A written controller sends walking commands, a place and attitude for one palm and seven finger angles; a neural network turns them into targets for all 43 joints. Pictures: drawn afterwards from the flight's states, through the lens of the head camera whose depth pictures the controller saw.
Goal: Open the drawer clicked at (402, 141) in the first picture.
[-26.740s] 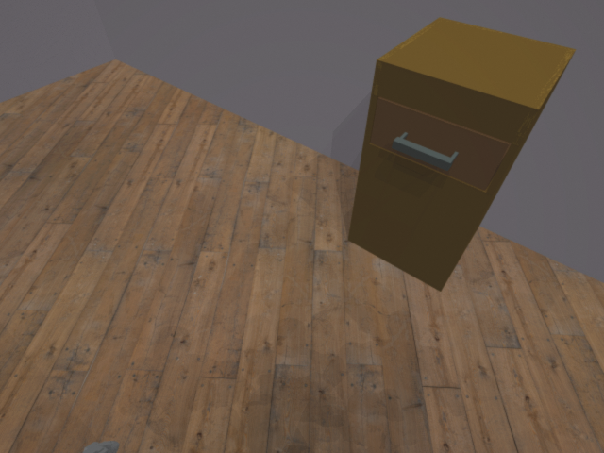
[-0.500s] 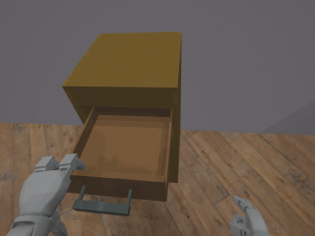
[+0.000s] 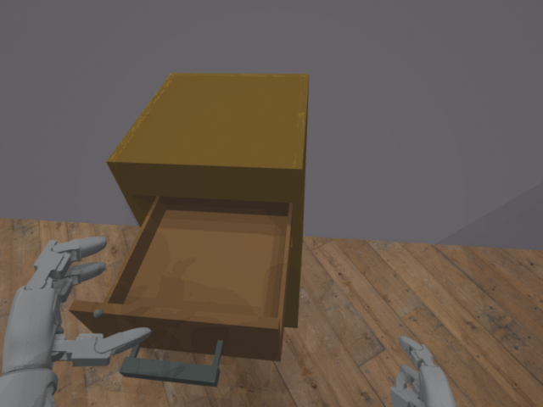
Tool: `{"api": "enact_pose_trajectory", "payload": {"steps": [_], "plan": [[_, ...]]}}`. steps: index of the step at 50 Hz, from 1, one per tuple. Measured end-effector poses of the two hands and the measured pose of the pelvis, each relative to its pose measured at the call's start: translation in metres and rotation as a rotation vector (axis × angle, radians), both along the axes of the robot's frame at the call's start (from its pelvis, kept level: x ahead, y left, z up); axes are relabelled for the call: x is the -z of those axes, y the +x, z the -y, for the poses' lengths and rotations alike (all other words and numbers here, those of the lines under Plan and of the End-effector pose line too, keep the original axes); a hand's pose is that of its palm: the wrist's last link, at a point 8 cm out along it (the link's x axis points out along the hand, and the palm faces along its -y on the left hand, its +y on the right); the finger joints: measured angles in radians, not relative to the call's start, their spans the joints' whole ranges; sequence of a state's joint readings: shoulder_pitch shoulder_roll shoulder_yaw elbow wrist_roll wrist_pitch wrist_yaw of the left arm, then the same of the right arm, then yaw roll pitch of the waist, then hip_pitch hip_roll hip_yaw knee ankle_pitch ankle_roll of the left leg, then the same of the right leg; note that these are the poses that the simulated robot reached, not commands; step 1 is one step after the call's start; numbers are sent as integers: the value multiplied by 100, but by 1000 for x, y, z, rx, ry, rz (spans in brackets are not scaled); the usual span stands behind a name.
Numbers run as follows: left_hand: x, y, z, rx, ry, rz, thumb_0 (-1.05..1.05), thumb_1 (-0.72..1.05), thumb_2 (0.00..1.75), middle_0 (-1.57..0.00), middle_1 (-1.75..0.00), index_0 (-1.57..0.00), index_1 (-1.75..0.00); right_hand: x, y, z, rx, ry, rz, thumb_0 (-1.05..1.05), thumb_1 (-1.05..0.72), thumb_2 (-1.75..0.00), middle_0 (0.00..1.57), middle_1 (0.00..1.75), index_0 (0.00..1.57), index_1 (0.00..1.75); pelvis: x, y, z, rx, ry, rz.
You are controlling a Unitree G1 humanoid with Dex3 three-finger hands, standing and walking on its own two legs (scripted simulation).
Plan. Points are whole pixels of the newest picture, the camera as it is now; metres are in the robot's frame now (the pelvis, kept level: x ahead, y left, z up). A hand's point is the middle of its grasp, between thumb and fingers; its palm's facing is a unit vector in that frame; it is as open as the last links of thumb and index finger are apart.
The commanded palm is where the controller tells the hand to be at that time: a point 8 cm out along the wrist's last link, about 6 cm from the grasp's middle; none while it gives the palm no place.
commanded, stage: draw the hand back to the body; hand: left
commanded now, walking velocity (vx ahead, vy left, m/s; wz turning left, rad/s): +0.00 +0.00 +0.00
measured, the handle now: (174, 357) +0.24 +0.22 -0.16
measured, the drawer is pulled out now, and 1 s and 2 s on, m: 0.30 0.30 0.30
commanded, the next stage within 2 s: step back with the hand held close in 0.62 s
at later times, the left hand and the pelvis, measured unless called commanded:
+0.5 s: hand (67, 313) +0.18 +0.24 +0.15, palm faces +0.40 -0.82 -0.41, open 8.0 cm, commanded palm +0.13 +0.28 +0.18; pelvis +0.00 -0.01 +0.00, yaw +0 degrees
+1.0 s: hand (60, 331) +0.16 +0.24 +0.14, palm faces +0.27 -0.82 -0.51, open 7.4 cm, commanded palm +0.10 +0.29 +0.18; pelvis -0.03 +0.01 +0.00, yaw +1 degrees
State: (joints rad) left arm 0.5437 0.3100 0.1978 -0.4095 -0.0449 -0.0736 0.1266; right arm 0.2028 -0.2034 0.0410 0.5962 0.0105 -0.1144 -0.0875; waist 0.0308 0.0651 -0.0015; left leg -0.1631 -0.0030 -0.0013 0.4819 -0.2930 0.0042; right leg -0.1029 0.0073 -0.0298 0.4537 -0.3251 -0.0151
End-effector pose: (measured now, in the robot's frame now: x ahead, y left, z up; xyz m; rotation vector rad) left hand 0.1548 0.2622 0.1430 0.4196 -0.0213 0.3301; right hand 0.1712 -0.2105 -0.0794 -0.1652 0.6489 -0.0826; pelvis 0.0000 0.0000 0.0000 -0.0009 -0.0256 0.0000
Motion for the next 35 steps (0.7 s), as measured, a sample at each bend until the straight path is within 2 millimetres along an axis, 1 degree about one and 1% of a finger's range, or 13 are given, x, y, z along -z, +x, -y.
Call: {"api": "enact_pose_trajectory", "payload": {"steps": [9, 19, 27, 31, 35], "plan": [[-13, -8, -5, -30, 24, 10, 0, 18, 60, -26, -77, -26, -76, -3, 14, 8, -7, -18, 1, 2, -90, -90, 21, 30, 20, 30, -3, 3, 1, -4, 0, 0], [-35, -15, -10, -58, 67, 86, 0, 52, 74, -23, -54, -23, -54, -9, 25, 3, -21, -3, 28, 2, -90, -90, 21, 30, 20, 30, -4, 2, 4, -8, 1, 11], [-27, -20, -10, -66, 36, 64, 1, 77, 85, -21, -38, -22, -38, -10, 21, 2, -28, -1, 19, 2, -90, -90, 21, 30, 20, 30, -5, -2, 6, -8, -1, 17], [-25, -22, -9, -63, 31, 54, 1, 83, 88, -21, -34, -21, -33, -9, 16, 4, -24, -7, 11, 2, -90, -90, 21, 30, 20, 30, -5, -4, 6, -8, -1, 20], [-27, -24, -9, -59, 36, 62, 1, 87, 89, -21, -32, -21, -31, -8, 11, 5, -19, -10, 6, 2, -90, -90, 21, 30, 20, 30, -5, -6, 6, -8, -2, 24]]}}
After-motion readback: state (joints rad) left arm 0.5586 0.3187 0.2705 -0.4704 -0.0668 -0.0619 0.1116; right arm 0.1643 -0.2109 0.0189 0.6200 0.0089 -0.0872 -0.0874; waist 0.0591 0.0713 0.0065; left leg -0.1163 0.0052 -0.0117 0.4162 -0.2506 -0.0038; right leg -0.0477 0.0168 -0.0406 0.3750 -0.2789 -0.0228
